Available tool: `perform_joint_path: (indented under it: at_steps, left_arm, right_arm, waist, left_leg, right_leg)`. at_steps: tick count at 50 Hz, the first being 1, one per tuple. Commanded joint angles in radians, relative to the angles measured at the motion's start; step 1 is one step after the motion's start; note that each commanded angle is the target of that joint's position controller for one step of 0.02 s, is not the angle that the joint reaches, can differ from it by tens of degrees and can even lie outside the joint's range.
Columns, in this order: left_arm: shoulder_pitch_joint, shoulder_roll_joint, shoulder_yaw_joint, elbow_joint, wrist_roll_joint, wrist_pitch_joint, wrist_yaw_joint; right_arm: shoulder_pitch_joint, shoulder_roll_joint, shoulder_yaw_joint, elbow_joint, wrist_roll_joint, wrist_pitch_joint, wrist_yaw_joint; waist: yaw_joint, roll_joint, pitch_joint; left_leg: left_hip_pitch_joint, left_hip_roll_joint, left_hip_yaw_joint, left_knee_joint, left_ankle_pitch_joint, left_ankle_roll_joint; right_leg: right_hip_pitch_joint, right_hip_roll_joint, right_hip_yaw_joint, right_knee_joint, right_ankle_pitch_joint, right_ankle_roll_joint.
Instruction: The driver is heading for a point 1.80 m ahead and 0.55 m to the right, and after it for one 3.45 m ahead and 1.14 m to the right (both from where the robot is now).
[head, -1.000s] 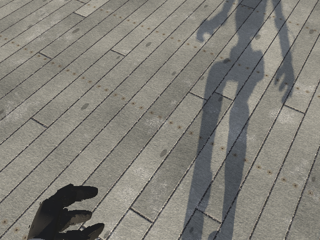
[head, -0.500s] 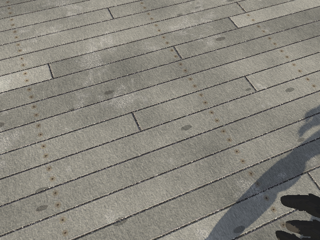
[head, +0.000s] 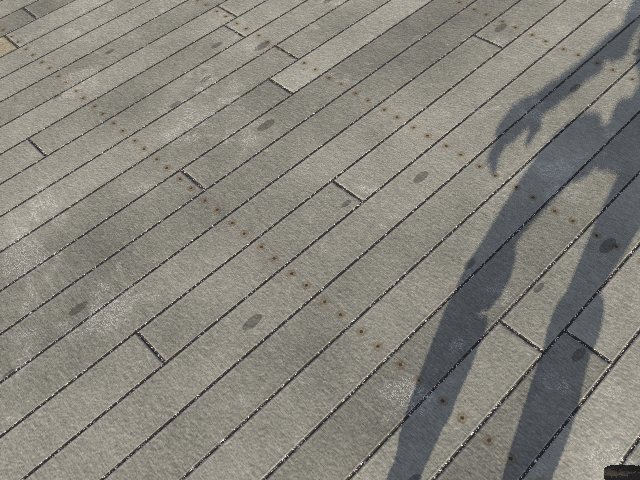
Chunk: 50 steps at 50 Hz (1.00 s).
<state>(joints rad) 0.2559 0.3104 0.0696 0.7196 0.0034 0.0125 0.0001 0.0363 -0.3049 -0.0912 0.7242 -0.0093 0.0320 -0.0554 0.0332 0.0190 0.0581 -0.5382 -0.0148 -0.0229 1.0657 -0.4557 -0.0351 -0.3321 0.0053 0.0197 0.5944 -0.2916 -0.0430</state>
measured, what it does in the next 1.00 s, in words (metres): steps on the spot, turning right: left foot, then right foot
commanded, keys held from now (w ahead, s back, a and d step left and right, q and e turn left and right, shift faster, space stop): e+shift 0.52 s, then shift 0.26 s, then q+shift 0.22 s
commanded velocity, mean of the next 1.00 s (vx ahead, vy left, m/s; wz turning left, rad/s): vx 0.00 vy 0.00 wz -0.60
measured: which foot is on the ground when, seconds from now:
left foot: up 0.00-0.36, down 0.38-0.80, up 0.82-1.00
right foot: down 0.00-0.38, up 0.40-0.78, down 0.80-1.00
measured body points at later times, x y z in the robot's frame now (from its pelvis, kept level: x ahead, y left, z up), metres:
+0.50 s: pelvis +0.05 +0.03 +0.00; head +0.09 +0.02 +0.45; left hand +0.34 +0.22 -0.08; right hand +0.07 -0.31 -0.08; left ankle +0.12 +0.12 -0.73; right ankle -0.03 -0.07 -0.67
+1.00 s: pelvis +0.03 -0.03 +0.01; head +0.05 -0.06 +0.45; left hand +0.33 +0.07 -0.07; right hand -0.07 -0.32 -0.12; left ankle +0.08 +0.12 -0.65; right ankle -0.03 -0.10 -0.73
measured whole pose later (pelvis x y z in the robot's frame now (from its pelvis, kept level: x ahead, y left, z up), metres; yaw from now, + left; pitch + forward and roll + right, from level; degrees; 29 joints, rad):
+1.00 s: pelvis +0.03 -0.03 +0.01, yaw -33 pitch +1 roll +0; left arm 0.11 0.22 0.02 0.62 0.03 0.01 0.03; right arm 0.23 -0.33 -0.08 0.80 0.03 0.06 -0.03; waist -0.04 0.04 0.04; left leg -0.48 0.03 -0.03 1.11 -0.46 -0.10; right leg -0.22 -0.01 -0.08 0.46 -0.26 -0.04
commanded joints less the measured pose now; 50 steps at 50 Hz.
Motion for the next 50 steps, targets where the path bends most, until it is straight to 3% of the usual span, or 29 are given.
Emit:
perform_joint_path:
  at_steps: [1, 3, 6, 10, 14, 16, 18, 19, 20, 21, 22, 23, 24, 25, 26, 29, 32, 35, 38, 39, 40, 41, 42, 43, 45, 46, 48, 50]
  left_arm:
    - [-0.075, 0.173, 0.049, -0.109, -0.027, -0.015, 0.028]
    - [-0.048, 0.167, 0.051, -0.120, -0.023, -0.005, 0.043]
    - [-0.028, 0.184, 0.061, -0.135, -0.028, 0.007, 0.055]
    - [-0.051, 0.197, 0.072, -0.169, -0.026, 0.023, 0.056]
    - [-0.075, 0.199, 0.077, -0.197, -0.027, 0.034, 0.049]
    - [-0.102, 0.198, 0.078, -0.213, -0.031, 0.037, 0.046]
    - [-0.146, 0.189, 0.073, -0.232, -0.041, 0.041, 0.042]
    - [-0.114, 0.150, 0.061, -0.233, -0.038, 0.043, 0.040]
    - [0.001, 0.080, 0.041, -0.212, -0.018, 0.042, 0.032]
    - [-0.015, 0.160, 0.064, -0.243, -0.026, 0.032, 0.027]
    - [-0.017, 0.235, 0.084, -0.222, -0.023, 0.028, 0.025]
    - [-0.027, 0.248, 0.092, -0.204, -0.028, 0.033, 0.023]
    - [-0.022, 0.222, 0.088, -0.187, -0.028, 0.043, 0.025]
    - [-0.018, 0.196, 0.078, -0.192, -0.029, 0.048, 0.019]
    - [-0.033, 0.169, 0.068, -0.203, -0.034, 0.048, 0.014]
    - [-0.120, 0.112, 0.038, -0.242, -0.026, 0.035, 0.015]
    - [-0.119, 0.085, 0.022, -0.244, -0.012, 0.027, 0.013]
    - [-0.096, 0.087, 0.018, -0.226, -0.014, 0.028, 0.009]
    - [-0.039, 0.084, 0.022, -0.198, -0.015, 0.034, 0.002]
    - [-0.010, 0.090, 0.026, -0.182, -0.013, 0.033, 0.001]
    - [-0.004, 0.108, 0.025, -0.184, -0.007, 0.032, 0.007]
    - [-0.018, 0.163, 0.023, -0.210, 0.012, 0.033, 0.024]
    - [-0.029, 0.085, 0.000, -0.195, 0.049, 0.015, 0.013]
    - [-0.066, 0.076, -0.001, -0.188, 0.054, -0.003, 0.003]
    - [-0.103, 0.129, 0.022, -0.167, 0.033, -0.019, 0.011]
    - [-0.118, 0.140, 0.027, -0.159, 0.025, -0.021, 0.020]
    - [-0.138, 0.097, 0.016, -0.159, 0.026, -0.017, 0.038]
    - [-0.149, 0.062, 0.010, -0.155, 0.025, -0.011, 0.050]
  right_arm:
    - [-0.048, -0.085, -0.026, -0.079, -0.003, -0.025, -0.005]
    - [-0.040, -0.061, -0.019, -0.076, 0.007, -0.034, 0.003]
    - [-0.067, -0.047, -0.010, -0.080, 0.013, -0.044, 0.008]
    - [-0.074, -0.060, -0.011, -0.073, 0.018, -0.054, 0.022]
    - [-0.061, -0.079, -0.018, -0.070, 0.021, -0.072, 0.037]
    - [-0.029, -0.096, -0.025, -0.063, 0.024, -0.082, 0.046]
    - [0.034, -0.110, -0.037, -0.042, 0.026, -0.088, 0.051]
    - [0.056, -0.137, -0.047, -0.037, 0.021, -0.084, 0.048]
    - [0.019, -0.183, -0.048, -0.063, 0.007, -0.070, 0.040]
    - [0.033, -0.182, -0.047, -0.061, -0.031, -0.067, 0.043]
    - [0.003, -0.138, -0.039, -0.081, -0.023, -0.068, 0.039]
    - [-0.028, -0.094, -0.027, -0.091, -0.012, -0.062, 0.029]
    - [-0.037, -0.079, -0.020, -0.101, -0.004, -0.053, 0.017]
    - [-0.040, -0.080, -0.016, -0.101, 0.003, -0.046, 0.007]
    - [-0.026, -0.087, -0.013, -0.098, -0.001, -0.041, -0.002]
    - [0.074, -0.120, -0.019, -0.074, -0.013, -0.031, -0.002]
    - [0.075, -0.155, -0.029, -0.065, -0.002, -0.025, 0.017]
    - [0.060, -0.176, -0.032, -0.060, 0.015, -0.021, 0.036]
    - [0.062, -0.169, -0.023, -0.042, 0.043, -0.024, 0.043]
    - [0.082, -0.142, -0.012, -0.028, 0.049, -0.027, 0.043]
    - [0.149, -0.074, 0.015, -0.003, 0.027, -0.036, 0.052]
    - [0.186, 0.013, 0.055, -0.023, -0.037, -0.050, 0.074]
    - [0.141, -0.045, 0.035, -0.016, -0.003, -0.043, 0.064]
    - [0.116, -0.108, 0.018, -0.013, 0.028, -0.032, 0.056]
    - [0.132, -0.153, -0.008, 0.013, 0.040, -0.007, 0.037]
    - [0.157, -0.165, -0.019, 0.017, 0.038, 0.004, 0.030]
    - [0.187, -0.148, -0.026, 0.017, 0.048, 0.015, 0.022]
    - [0.166, -0.117, -0.022, -0.006, 0.047, 0.024, 0.020]
  waist:
    - [-0.039, -0.128, -0.155]
    - [-0.033, -0.120, -0.189]
    - [-0.018, -0.134, -0.185]
    - [-0.011, -0.174, -0.166]
    - [-0.005, -0.205, -0.169]
    - [-0.016, -0.215, -0.174]
    - [-0.053, -0.201, -0.172]
    - [-0.039, -0.122, -0.203]
    - [0.033, 0.127, -0.233]
    - [0.031, 0.266, -0.172]
    - [0.024, 0.187, -0.139]
    - [0.018, 0.130, -0.111]
    - [0.013, 0.095, -0.105]
    - [0.003, 0.096, -0.086]
    - [-0.007, 0.098, -0.075]
    - [-0.074, 0.109, -0.105]
    - [-0.070, 0.122, -0.150]
    - [-0.059, 0.156, -0.158]
    - [-0.021, 0.156, -0.153]
    - [-0.007, 0.133, -0.151]
    - [-0.024, 0.022, -0.183]
    - [-0.068, -0.283, -0.230]
    - [-0.014, -0.244, -0.245]
    - [-0.014, -0.193, -0.170]
    - [-0.012, -0.205, -0.101]
    - [-0.023, -0.202, -0.081]
    - [-0.038, -0.180, -0.077]
    - [-0.030, -0.166, -0.068]
  left_leg:
    - [-0.160, -0.004, -0.087, 0.076, 0.086, -0.014]
    - [-0.151, -0.027, -0.097, 0.021, 0.131, -0.028]
    - [-0.148, -0.051, -0.116, -0.139, 0.153, -0.047]
    - [-0.060, -0.075, -0.132, -0.285, 0.162, -0.055]
    - [0.029, -0.085, -0.146, -0.399, 0.151, -0.042]
    - [0.109, -0.081, -0.145, -0.497, 0.158, -0.028]
    - [0.273, -0.058, -0.118, -0.696, 0.300, -0.008]
    - [0.419, 0.052, -0.180, -0.749, 0.388, 0.033]
    - [0.545, 0.268, -0.375, -0.728, 0.571, 0.130]
    - [0.479, 0.396, -0.561, -0.762, 0.627, 0.271]
    - [0.450, 0.394, -0.494, -0.763, 0.567, 0.295]
    - [0.420, 0.322, -0.369, -0.753, 0.477, 0.257]
    - [0.412, 0.267, -0.288, -0.747, 0.409, 0.226]
    - [0.401, 0.253, -0.236, -0.753, 0.426, 0.229]
    - [0.396, 0.240, -0.181, -0.765, 0.455, 0.232]
    - [0.489, 0.257, -0.145, -0.767, 0.574, 0.274]
    - [0.505, 0.277, -0.095, -0.739, 0.679, 0.285]
    - [0.449, 0.280, -0.052, -0.722, 0.698, 0.273]
    - [0.426, 0.277, -0.042, -0.648, 0.637, 0.229]
    - [0.374, 0.254, -0.019, -0.598, 0.581, 0.184]
    - [0.253, 0.200, 0.022, -0.516, 0.411, 0.098]
    - [0.064, 0.108, 0.088, -0.324, -0.092, -0.006]
    - [0.093, 0.110, 0.004, -0.253, -0.187, -0.033]
    - [0.102, 0.109, -0.009, -0.186, -0.162, -0.041]
    - [0.026, 0.079, -0.022, -0.041, -0.094, -0.049]
    - [0.017, 0.066, -0.034, 0.036, -0.065, -0.057]
    - [-0.020, 0.054, -0.026, 0.137, -0.014, -0.072]
    - [-0.075, 0.077, -0.013, 0.108, 0.041, -0.087]
  right_leg:
    - [0.233, -0.219, 0.355, -0.224, 0.485, -0.152]
    - [0.278, -0.193, 0.351, -0.207, 0.520, -0.150]
    - [0.311, -0.172, 0.396, -0.193, 0.478, -0.145]
    - [0.247, -0.143, 0.469, -0.184, 0.396, -0.139]
    - [0.229, -0.123, 0.551, -0.153, 0.445, -0.135]
    - [0.214, -0.104, 0.587, -0.134, 0.458, -0.123]
    - [0.143, -0.050, 0.582, -0.098, 0.350, -0.084]
    - [0.058, 0.007, 0.531, -0.011, 0.096, -0.045]
    - [-0.079, 0.142, 0.352, 0.211, -0.306, 0.002]
    - [-0.250, 0.155, 0.249, 0.403, -0.389, 0.053]
    - [-0.280, 0.073, 0.212, 0.531, -0.314, 0.088]
    - [-0.289, 0.044, 0.183, 0.576, -0.231, 0.104]
    - [-0.294, 0.028, 0.159, 0.627, -0.172, 0.117]
    - [-0.318, 0.014, 0.129, 0.674, -0.133, 0.130]
    - [-0.330, -0.006, 0.085, 0.669, -0.107, 0.137]
    - [-0.349, -0.037, 0.038, 0.556, -0.109, 0.157]
    - [-0.244, -0.048, 0.020, 0.392, -0.147, 0.149]
    - [-0.095, -0.027, -0.026, 0.219, -0.120, 0.130]
    - [0.058, 0.001, -0.050, -0.073, 0.029, 0.077]
    - [0.165, 0.016, -0.053, -0.212, 0.137, 0.046]
    - [0.344, -0.072, 0.069, -0.263, 0.320, 0.018]
    - [0.481, -0.340, 0.324, -0.193, 0.755, -0.079]
    - [0.295, -0.391, 0.319, -0.222, 0.636, -0.216]
    - [0.234, -0.331, 0.255, -0.249, 0.512, -0.213]
    - [0.212, -0.285, 0.166, -0.259, 0.444, -0.171]
    - [0.185, -0.288, 0.135, -0.262, 0.497, -0.173]
    - [0.192, -0.291, 0.074, -0.275, 0.495, -0.177]
    - [0.231, -0.296, 0.033, -0.287, 0.429, -0.174]
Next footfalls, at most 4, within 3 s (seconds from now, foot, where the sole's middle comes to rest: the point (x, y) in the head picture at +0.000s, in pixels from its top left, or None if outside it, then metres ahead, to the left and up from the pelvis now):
0.38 left None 0.15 0.10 -0.77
0.80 right None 0.00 -0.13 -0.77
1.28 left None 0.13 0.08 -0.77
1.80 right None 0.25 -0.13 -0.77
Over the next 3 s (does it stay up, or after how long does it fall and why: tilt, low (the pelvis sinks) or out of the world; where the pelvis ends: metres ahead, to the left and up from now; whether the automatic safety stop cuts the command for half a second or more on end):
stays up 1.07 -0.33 -0.01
